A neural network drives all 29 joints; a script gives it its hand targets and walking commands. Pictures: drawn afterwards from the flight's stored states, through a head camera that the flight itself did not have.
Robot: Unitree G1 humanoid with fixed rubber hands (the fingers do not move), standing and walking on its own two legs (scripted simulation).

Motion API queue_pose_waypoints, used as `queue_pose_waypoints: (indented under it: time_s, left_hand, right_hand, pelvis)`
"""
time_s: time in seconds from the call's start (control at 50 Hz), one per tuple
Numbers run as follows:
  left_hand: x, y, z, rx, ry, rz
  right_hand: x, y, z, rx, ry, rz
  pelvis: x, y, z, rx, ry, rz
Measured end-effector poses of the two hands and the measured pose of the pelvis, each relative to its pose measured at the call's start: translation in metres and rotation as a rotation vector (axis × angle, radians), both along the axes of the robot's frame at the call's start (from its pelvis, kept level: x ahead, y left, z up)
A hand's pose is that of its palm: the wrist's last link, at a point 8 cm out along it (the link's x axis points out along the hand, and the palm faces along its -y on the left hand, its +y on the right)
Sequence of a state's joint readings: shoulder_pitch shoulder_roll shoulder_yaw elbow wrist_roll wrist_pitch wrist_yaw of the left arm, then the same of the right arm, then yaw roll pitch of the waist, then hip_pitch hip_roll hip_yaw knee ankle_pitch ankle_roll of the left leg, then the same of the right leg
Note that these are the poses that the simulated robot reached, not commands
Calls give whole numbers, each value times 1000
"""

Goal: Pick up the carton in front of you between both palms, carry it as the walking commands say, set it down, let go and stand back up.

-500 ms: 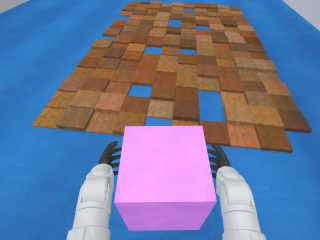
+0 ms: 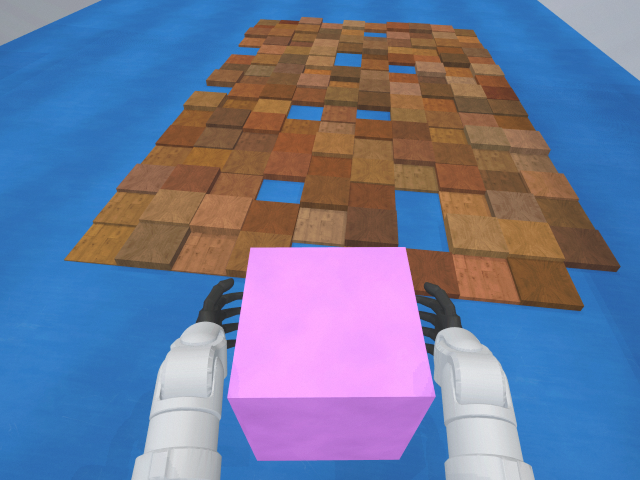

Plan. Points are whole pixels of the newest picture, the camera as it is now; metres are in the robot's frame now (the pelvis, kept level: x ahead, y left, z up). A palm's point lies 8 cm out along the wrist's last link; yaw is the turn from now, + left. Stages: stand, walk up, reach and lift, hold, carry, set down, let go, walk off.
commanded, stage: hold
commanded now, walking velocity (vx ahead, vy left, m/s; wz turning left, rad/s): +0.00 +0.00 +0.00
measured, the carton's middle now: (328, 358) +0.29 +0.00 -0.03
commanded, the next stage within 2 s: carry in 0.26 s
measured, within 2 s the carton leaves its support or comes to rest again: neither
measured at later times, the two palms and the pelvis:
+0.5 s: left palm (201, 296) +0.33 +0.17 +0.07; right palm (429, 295) +0.33 -0.13 +0.07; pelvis +0.04 +0.01 -0.01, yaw +0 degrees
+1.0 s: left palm (202, 193) +0.53 +0.21 +0.08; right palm (382, 190) +0.54 -0.09 +0.09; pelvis +0.29 +0.05 -0.02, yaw +0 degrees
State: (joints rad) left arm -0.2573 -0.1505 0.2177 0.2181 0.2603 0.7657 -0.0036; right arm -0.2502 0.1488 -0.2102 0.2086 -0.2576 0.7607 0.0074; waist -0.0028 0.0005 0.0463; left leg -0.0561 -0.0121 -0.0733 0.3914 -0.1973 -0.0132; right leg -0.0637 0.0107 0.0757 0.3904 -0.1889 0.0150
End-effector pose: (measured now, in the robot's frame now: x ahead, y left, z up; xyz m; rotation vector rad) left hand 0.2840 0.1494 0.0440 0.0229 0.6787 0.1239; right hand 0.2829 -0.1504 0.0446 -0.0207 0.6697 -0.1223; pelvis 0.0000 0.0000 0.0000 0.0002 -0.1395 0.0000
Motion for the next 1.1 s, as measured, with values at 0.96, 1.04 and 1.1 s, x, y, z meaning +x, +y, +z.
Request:
queue_pose_waypoints:
  time_s: [0.96,1.04,1.1]
  left_hand:
    - [219,54,39,-93,-70,115]
    - [272,59,38,-92,-27,81]
    - [308,54,42,-84,20,38]
  right_hand:
    - [236,56,45,46,-65,1]
    - [276,60,40,49,-24,-38]
    - [299,55,42,53,20,-84]
  pelvis:
    - [268,40,-23,9,206,14]
    - [310,54,-20,14,213,-16]
    - [342,60,-8,4,221,-23]
